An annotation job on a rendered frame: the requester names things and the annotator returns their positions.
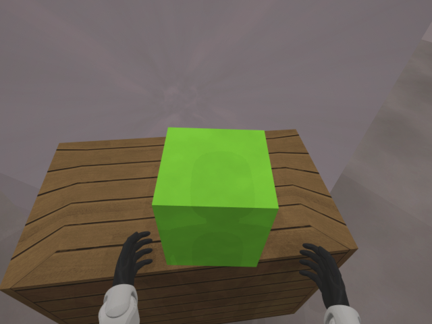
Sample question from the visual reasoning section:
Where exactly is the left robot forearm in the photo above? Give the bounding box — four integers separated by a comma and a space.
99, 284, 140, 324

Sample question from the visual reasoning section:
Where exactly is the carton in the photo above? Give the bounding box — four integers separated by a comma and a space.
152, 128, 279, 267

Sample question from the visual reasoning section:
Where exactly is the right robot forearm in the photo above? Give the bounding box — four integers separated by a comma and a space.
323, 305, 361, 324

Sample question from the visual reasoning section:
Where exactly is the pedestal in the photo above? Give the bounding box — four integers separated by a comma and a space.
0, 129, 358, 324

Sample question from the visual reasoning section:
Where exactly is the left robot hand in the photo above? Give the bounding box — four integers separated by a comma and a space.
112, 232, 153, 287

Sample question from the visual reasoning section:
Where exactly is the right robot hand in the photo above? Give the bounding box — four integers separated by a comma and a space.
299, 243, 350, 309

